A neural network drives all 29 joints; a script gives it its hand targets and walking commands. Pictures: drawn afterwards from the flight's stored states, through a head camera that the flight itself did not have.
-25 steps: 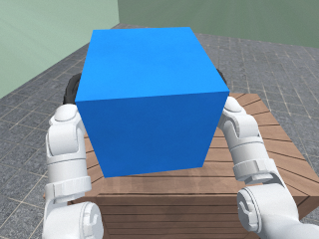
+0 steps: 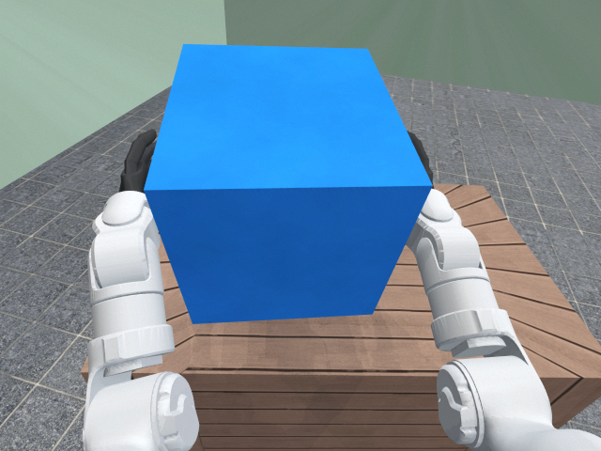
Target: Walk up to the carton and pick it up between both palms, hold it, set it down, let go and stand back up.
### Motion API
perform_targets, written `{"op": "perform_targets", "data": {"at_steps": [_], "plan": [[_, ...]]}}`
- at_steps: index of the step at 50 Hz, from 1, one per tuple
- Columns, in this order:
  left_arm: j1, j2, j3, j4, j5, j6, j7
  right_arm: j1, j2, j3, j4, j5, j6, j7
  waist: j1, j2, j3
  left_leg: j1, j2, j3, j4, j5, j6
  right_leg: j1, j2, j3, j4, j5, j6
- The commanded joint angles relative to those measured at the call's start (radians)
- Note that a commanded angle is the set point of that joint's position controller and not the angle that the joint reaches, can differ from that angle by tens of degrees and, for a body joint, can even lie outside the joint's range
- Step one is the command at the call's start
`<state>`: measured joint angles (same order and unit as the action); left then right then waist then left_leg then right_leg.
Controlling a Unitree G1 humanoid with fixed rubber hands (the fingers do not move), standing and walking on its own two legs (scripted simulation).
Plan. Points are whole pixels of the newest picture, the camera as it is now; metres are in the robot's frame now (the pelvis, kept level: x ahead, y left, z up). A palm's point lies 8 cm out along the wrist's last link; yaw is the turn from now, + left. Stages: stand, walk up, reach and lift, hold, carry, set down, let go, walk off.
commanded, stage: set down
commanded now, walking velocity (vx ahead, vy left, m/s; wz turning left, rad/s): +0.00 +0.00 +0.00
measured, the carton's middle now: (281, 184) +0.41 +0.00 +0.20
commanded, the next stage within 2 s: none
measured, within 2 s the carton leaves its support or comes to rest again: neither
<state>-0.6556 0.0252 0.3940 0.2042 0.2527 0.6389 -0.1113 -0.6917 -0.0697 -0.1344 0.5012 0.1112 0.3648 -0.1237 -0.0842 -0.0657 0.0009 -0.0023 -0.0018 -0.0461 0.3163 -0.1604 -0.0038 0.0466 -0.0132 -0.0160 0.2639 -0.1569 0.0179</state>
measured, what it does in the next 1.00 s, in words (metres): stands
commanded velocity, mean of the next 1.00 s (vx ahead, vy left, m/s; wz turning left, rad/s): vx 0.00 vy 0.00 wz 0.00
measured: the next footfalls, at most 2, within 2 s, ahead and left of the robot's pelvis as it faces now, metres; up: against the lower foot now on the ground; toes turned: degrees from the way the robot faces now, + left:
none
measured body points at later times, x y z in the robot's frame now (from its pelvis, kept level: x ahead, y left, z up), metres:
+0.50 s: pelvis +0.01 +0.01 +0.00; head +0.00 +0.04 +0.45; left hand +0.41 +0.16 +0.14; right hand +0.38 -0.19 +0.14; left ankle +0.02 +0.12 -0.75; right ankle +0.00 -0.13 -0.75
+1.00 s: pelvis +0.01 +0.01 +0.00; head +0.00 +0.04 +0.45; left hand +0.42 +0.16 +0.12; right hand +0.38 -0.19 +0.12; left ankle +0.02 +0.12 -0.75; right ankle +0.00 -0.13 -0.75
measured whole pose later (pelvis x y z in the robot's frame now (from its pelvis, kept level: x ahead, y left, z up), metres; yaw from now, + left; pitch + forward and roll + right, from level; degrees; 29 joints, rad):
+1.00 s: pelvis +0.01 +0.01 +0.00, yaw +0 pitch -5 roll -1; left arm -0.63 0.04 0.31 0.53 0.23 0.28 -0.09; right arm -0.54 -0.01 -0.23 0.66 -0.04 -0.01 -0.11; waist -0.08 -0.07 0.05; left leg -0.06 -0.01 -0.02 0.32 -0.17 0.01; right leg 0.00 -0.02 -0.02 0.23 -0.15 0.03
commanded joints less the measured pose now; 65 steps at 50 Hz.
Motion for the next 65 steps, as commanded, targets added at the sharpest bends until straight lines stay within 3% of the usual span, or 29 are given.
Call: {"op": "perform_targets", "data": {"at_steps": [1,3,4,6,7,8,10,12,17,19,21,22,24,27,28,33,37,41,44,45,47,54,55,57,62,63,64,65], "plan": [[-0.642,-0.440,-0.426,-0.027,-0.072,-0.107,-0.161,-0.712,0.482,0.280,-0.250,-0.001,-0.184,0.124,-0.020,0.080,-0.286,0.005,-0.054,0.099,-0.079,0.076,-0.010,0.112,0.046,-0.072,-0.023,0.096,0.011],[-0.565,-0.413,-0.347,0.067,-0.011,-0.119,-0.179,-0.643,0.454,0.226,-0.181,-0.056,-0.216,0.132,-0.016,0.054,-0.174,-0.012,-0.056,0.114,-0.101,0.021,0.001,0.092,0.040,-0.091,-0.039,0.029,0.012],[-0.541,-0.427,-0.344,0.055,0.002,-0.130,-0.182,-0.632,0.438,0.220,-0.179,-0.074,-0.246,0.137,-0.005,0.064,-0.169,-0.007,-0.054,0.121,-0.107,0.034,-0.006,0.092,0.044,-0.099,-0.043,0.032,0.009],[-0.575,-0.451,-0.387,0.030,-0.009,-0.165,-0.171,-0.647,0.435,0.227,-0.185,-0.082,-0.307,0.144,-0.013,0.075,-0.222,0.032,-0.048,0.123,-0.088,0.097,-0.019,0.097,0.048,-0.105,-0.036,0.047,0.013],[-0.560,-0.456,-0.411,0.011,-0.019,-0.183,-0.162,-0.665,0.443,0.267,-0.232,-0.074,-0.337,0.144,0.008,0.078,-0.266,0.048,-0.048,0.125,-0.067,0.157,-0.023,0.099,0.051,-0.106,-0.024,0.093,0.018],[-0.551,-0.460,-0.432,0.014,-0.020,-0.200,-0.154,-0.641,0.438,0.265,-0.204,-0.081,-0.355,0.141,-0.014,0.079,-0.266,0.068,-0.044,0.121,-0.059,0.196,-0.033,0.085,0.056,-0.112,-0.031,0.104,0.016],[-0.530,-0.479,-0.453,0.010,-0.038,-0.224,-0.138,-0.659,0.435,0.292,-0.253,-0.074,-0.396,0.138,-0.010,0.073,-0.320,0.100,-0.041,0.115,-0.020,0.287,-0.039,0.086,0.060,-0.110,-0.024,0.167,0.015],[-0.523,-0.498,-0.495,-0.022,-0.060,-0.244,-0.118,-0.659,0.440,0.332,-0.275,-0.057,-0.420,0.137,0.009,0.072,-0.360,0.122,-0.035,0.113,-0.001,0.367,-0.042,0.091,0.067,-0.110,-0.013,0.213,0.018],[-0.547,-0.521,-0.623,-0.146,-0.129,-0.292,-0.071,-0.640,0.445,0.398,-0.350,-0.019,-0.448,0.119,-0.007,0.094,-0.518,0.181,-0.036,0.087,0.068,0.551,-0.068,0.100,0.068,-0.098,0.017,0.385,0.015],[-0.538,-0.507,-0.600,-0.109,-0.117,-0.290,-0.072,-0.608,0.453,0.405,-0.301,-0.018,-0.432,0.116,-0.002,0.076,-0.470,0.137,-0.036,0.085,0.041,0.443,-0.052,0.104,0.053,-0.084,0.014,0.357,0.017],[-0.530,-0.511,-0.605,-0.109,-0.119,-0.286,-0.066,-0.628,0.459,0.409,-0.349,-0.019,-0.434,0.115,0.017,0.064,-0.484,0.105,-0.042,0.092,0.028,0.385,-0.044,0.128,0.055,-0.075,0.013,0.349,0.018],[-0.517,-0.500,-0.583,-0.070,-0.113,-0.281,-0.070,-0.618,0.448,0.396,-0.316,-0.028,-0.426,0.117,0.023,0.057,-0.446,0.091,-0.040,0.091,0.013,0.343,-0.042,0.115,0.054,-0.077,0.008,0.327,0.023],[-0.516,-0.499,-0.583,-0.072,-0.103,-0.289,-0.070,-0.608,0.465,0.396,-0.292,-0.029,-0.427,0.121,0.026,0.079,-0.461,0.078,-0.041,0.100,0.008,0.329,-0.044,0.137,0.049,-0.076,0.011,0.331,0.015],[-0.506,-0.484,-0.544,0.006,-0.086,-0.284,-0.086,-0.593,0.472,0.353,-0.238,-0.059,-0.414,0.116,0.004,0.058,-0.401,0.049,-0.042,0.104,-0.016,0.257,-0.036,0.143,0.044,-0.079,0.006,0.310,0.016],[-0.512,-0.498,-0.535,0.027,-0.079,-0.288,-0.089,-0.597,0.464,0.339,-0.227,-0.062,-0.421,0.117,0.006,0.085,-0.391,0.033,-0.045,0.105,-0.019,0.231,-0.036,0.132,0.041,-0.079,0.005,0.283,0.014],[-0.515,-0.503,-0.506,0.095,-0.071,-0.321,-0.099,-0.583,0.481,0.313,-0.178,-0.091,-0.435,0.119,-0.003,0.078,-0.390,0.067,-0.037,0.097,-0.007,0.319,-0.043,0.115,0.048,-0.087,-0.003,0.312,0.013],[-0.564,-0.519,-0.529,0.073,-0.088,-0.358,-0.094,-0.601,0.502,0.299,-0.171,-0.105,-0.462,0.116,-0.014,0.082,-0.460,0.094,-0.036,0.095,0.009,0.372,-0.056,0.112,0.053,-0.089,0.004,0.363,0.016],[-0.562,-0.514,-0.492,0.145,-0.074,-0.371,-0.100,-0.615,0.510,0.291,-0.172,-0.115,-0.463,0.113,-0.004,0.061,-0.430,0.053,-0.041,0.104,-0.004,0.307,-0.041,0.127,0.046,-0.076,-0.002,0.340,0.017],[-0.597,-0.527,-0.511,0.143,-0.089,-0.394,-0.094,-0.613,0.516,0.273,-0.158,-0.137,-0.468,0.119,-0.017,0.095,-0.464,0.061,-0.036,0.103,-0.001,0.319,-0.055,0.099,0.049,-0.083,0.001,0.313,0.016],[-0.600,-0.518,-0.497,0.151,-0.089,-0.404,-0.090,-0.623,0.516,0.275,-0.161,-0.137,-0.473,0.120,-0.003,0.087,-0.467,0.072,-0.031,0.100,-0.001,0.328,-0.053,0.088,0.047,-0.088,0.000,0.314,0.011],[-0.599,-0.507,-0.493,0.182,-0.083,-0.417,-0.090,-0.592,0.514,0.259,-0.114,-0.151,-0.472,0.123,-0.012,0.074,-0.466,0.081,-0.031,0.106,-0.002,0.328,-0.053,0.092,0.045,-0.085,0.003,0.339,0.015],[-0.630,-0.503,-0.435,0.314,-0.075,-0.458,-0.091,-0.621,0.529,0.216,-0.058,-0.180,-0.484,0.133,0.017,0.073,-0.425,0.010,-0.030,0.117,-0.040,0.206,-0.042,0.096,0.036,-0.074,-0.018,0.247,0.010],[-0.632,-0.500,-0.432,0.317,-0.074,-0.471,-0.091,-0.630,0.534,0.218,-0.062,-0.188,-0.490,0.130,0.012,0.048,-0.442,0.008,-0.031,0.117,-0.038,0.205,-0.034,0.100,0.033,-0.076,-0.013,0.280,0.015],[-0.619,-0.497,-0.407,0.370,-0.057,-0.474,-0.095,-0.603,0.527,0.186,-0.015,-0.208,-0.487,0.129,0.002,0.069,-0.411,0.017,-0.029,0.119,-0.037,0.226,-0.041,0.093,0.033,-0.081,-0.020,0.279,0.015],[-0.692,-0.509,-0.440,0.370,-0.083,-0.530,-0.089,-0.601,0.565,0.168,0.019,-0.231,-0.511,0.130,-0.016,0.111,-0.486,0.050,-0.023,0.118,-0.015,0.281,-0.058,0.067,0.035,-0.087,-0.008,0.301,0.008],[-0.666,-0.499,-0.422,0.401,-0.078,-0.530,-0.089,-0.608,0.552,0.172,0.006,-0.227,-0.511,0.127,0.002,0.086,-0.474,0.041,-0.020,0.117,-0.017,0.291,-0.052,0.077,0.038,-0.080,-0.012,0.318,0.009],[-0.677,-0.513,-0.424,0.405,-0.082,-0.541,-0.092,-0.604,0.553,0.161,0.019,-0.243,-0.519,0.129,-0.015,0.075,-0.499,0.032,-0.021,0.114,-0.016,0.291,-0.057,0.100,0.041,-0.086,-0.005,0.344,0.016],[-0.653,-0.517,-0.420,0.406,-0.072,-0.546,-0.091,-0.602,0.563,0.163,0.014,-0.237,-0.524,0.127,-0.007,0.090,-0.493,0.049,-0.023,0.117,-0.007,0.340,-0.066,0.100,0.046,-0.086,0.001,0.364,0.013]]}}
